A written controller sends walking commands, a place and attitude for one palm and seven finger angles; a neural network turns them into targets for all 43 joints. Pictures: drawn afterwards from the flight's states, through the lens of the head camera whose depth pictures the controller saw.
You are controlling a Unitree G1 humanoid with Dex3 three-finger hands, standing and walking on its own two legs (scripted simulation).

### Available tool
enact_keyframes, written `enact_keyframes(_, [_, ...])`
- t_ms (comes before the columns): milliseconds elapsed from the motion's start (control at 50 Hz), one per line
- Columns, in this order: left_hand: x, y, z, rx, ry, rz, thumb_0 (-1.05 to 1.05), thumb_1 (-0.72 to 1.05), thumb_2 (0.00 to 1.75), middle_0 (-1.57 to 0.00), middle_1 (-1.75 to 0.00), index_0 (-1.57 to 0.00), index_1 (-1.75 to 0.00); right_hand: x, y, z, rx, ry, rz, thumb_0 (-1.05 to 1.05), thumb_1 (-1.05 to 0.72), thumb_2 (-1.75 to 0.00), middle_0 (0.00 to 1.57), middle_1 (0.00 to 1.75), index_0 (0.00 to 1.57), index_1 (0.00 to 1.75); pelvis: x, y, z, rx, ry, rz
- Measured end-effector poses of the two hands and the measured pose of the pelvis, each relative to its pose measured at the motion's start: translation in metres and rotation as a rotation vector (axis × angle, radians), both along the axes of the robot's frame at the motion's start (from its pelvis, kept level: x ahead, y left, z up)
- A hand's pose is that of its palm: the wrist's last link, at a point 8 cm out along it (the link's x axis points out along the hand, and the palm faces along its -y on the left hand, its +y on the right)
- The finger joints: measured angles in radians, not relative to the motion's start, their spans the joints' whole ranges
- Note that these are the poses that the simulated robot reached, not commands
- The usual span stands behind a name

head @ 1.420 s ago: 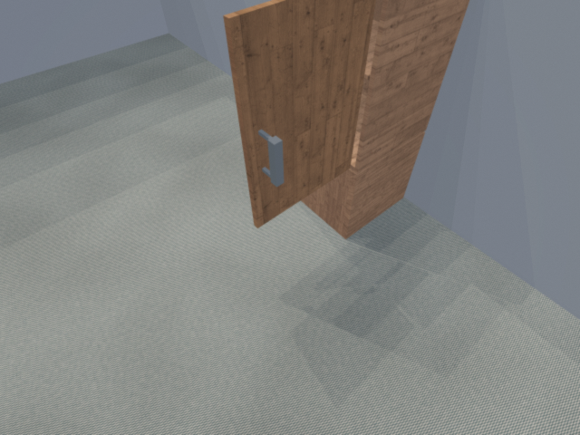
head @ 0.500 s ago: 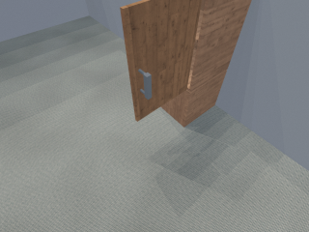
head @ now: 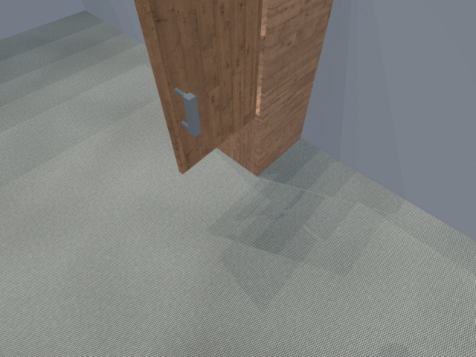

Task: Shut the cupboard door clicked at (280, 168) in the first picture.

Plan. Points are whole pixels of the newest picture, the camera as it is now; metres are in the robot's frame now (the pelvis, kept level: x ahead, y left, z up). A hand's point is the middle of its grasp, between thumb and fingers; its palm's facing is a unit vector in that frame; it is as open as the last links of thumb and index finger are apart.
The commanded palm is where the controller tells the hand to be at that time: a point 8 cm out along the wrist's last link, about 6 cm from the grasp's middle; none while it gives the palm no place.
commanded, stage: walk around to get in front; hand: left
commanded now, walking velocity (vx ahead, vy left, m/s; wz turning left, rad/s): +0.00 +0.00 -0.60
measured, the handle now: (186, 112) +0.72 +0.20 -0.07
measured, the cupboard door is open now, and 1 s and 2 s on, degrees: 92 92 92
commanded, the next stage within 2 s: none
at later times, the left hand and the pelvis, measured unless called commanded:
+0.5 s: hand out of the picture +0.05 +0.17 -0.15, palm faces -0.18 -0.95 -0.26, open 7.3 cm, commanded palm none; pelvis -0.02 -0.02 +0.01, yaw -15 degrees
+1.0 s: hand (186, 337) +0.17 +0.12 -0.16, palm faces -0.54 -0.79 -0.29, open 7.3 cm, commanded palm none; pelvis -0.04 -0.02 -0.01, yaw -33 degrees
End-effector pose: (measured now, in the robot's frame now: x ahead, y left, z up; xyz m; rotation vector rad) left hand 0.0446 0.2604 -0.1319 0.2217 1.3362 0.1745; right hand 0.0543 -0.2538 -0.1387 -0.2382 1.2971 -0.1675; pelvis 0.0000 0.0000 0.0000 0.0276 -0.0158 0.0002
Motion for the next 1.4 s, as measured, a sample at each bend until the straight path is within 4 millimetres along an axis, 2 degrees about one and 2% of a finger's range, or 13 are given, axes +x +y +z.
enact_keyframes(100, [0.011,-0.02,0.004,0.008,-0.026,-0.041,0.0,0.91,0.9,-0.21,-0.3,-0.21,-0.3,-0.037,-0.012,-0.017,0.034,0.048,-0.047,0.0,-0.91,-0.9,0.21,0.3,0.2,0.3,-0.01,-0.014,-0.006,0.001,-0.008,-0.043])
enact_keyframes(180, [0.01,-0.032,0.004,0.04,-0.058,-0.066,0.0,0.91,0.9,-0.21,-0.3,-0.21,-0.3,-0.049,-0.028,-0.029,0.048,0.072,-0.097,0.0,-0.91,-0.9,0.21,0.3,0.2,0.3,-0.018,-0.028,-0.013,0.009,-0.004,-0.071])
enact_keyframes(300, [-0.002,-0.047,0.015,0.039,0.007,-0.105,0.0,0.91,0.9,-0.21,-0.3,-0.21,-0.3,-0.038,-0.045,-0.006,0.036,-0.011,-0.159,0.01,-0.91,-0.9,0.2,0.3,0.2,0.3,-0.023,-0.036,0.005,0.019,0.024,-0.147])
enact_keyframes(400, [0.001,-0.052,0.017,0.02,0.015,-0.145,0.0,0.91,0.9,-0.21,-0.3,-0.21,-0.3,-0.026,-0.049,0.009,0.015,-0.092,-0.196,0.0,-0.91,-0.9,0.2,0.3,0.19,0.3,-0.023,-0.034,0.01,0.021,0.037,-0.204])
enact_keyframes(600, [0.031,-0.032,0.0,-0.022,-0.012,-0.235,0.0,0.91,0.9,-0.21,-0.3,-0.21,-0.3,-0.017,-0.028,0.029,-0.033,-0.211,-0.253,0.0,-0.91,-0.9,0.2,0.3,0.2,0.3,-0.026,-0.007,0.006,-0.002,0.053,-0.315])
enact_keyframes(660, [0.049,-0.023,-0.009,-0.035,-0.018,-0.274,0.0,0.91,0.9,-0.21,-0.3,-0.21,-0.3,-0.033,-0.019,0.028,-0.066,-0.22,-0.271,0.0,-0.91,-0.9,0.2,0.3,0.2,0.3,-0.026,0.004,0.0,-0.026,0.051,-0.337])
enact_keyframes(780, [0.092,-0.024,0.003,-0.04,-0.072,-0.363,0.0,0.91,0.9,-0.2,-0.3,-0.2,-0.3,-0.09,-0.003,0.032,-0.068,-0.097,-0.325,0.0,-0.91,-0.9,0.21,0.3,0.2,0.3,-0.028,0.006,0.01,-0.047,0.053,-0.406])
enact_keyframes(880, [0.12,-0.047,0.009,-0.027,-0.079,-0.477,0.0,0.91,0.9,-0.2,-0.3,-0.2,-0.3,-0.137,-0.003,0.023,-0.048,-0.041,-0.434,0.0,-0.91,-0.9,0.21,0.3,0.2,0.3,-0.03,-0.001,0.008,-0.05,0.057,-0.485])
enact_keyframes(980, [0.145,-0.094,0.006,-0.008,-0.124,-0.61,0.0,0.91,0.9,-0.2,-0.3,-0.2,-0.3,-0.191,-0.014,-0.002,-0.015,-0.002,-0.563,0.0,-0.91,-0.9,0.21,0.3,0.2,0.3,-0.036,-0.022,-0.008,-0.016,0.052,-0.558])
enact_keyframes(1060, [0.147,-0.123,0.011,0.0,-0.148,-0.673,0.0,0.91,0.9,-0.2,-0.3,-0.2,-0.3,-0.216,-0.024,-0.007,-0.018,0.037,-0.644,0.01,-0.91,-0.9,0.2,0.3,0.2,0.3,-0.042,-0.027,-0.007,-0.014,0.037,-0.61])
enact_keyframes(1240, [0.146,-0.157,0.01,-0.045,-0.096,-0.777,0.0,0.91,0.9,-0.21,-0.3,-0.21,-0.3,-0.207,-0.027,0.014,-0.04,-0.075,-0.748,0.01,-0.91,-0.9,0.2,0.3,0.19,0.3,-0.037,-0.03,0.005,0.01,0.034,-0.734])
enact_keyframes(1340, [0.165,-0.164,-0.005,-0.083,-0.088,-0.81,0.0,0.91,0.9,-0.21,-0.3,-0.21,-0.3,-0.195,-0.016,0.017,-0.076,-0.122,-0.784,0.0,-0.91,-0.9,0.2,0.3,0.2,0.3,-0.022,-0.023,-0.003,-0.012,0.058,-0.789])
enact_keyframes(1400, [0.179,-0.17,-0.009,-0.096,-0.084,-0.832,0.0,0.91,0.9,-0.21,-0.3,-0.21,-0.3,-0.199,-0.002,0.019,-0.084,-0.105,-0.79,0.0,-0.91,-0.9,0.2,0.3,0.2,0.3,-0.019,-0.02,-0.003,-0.017,0.064,-0.82])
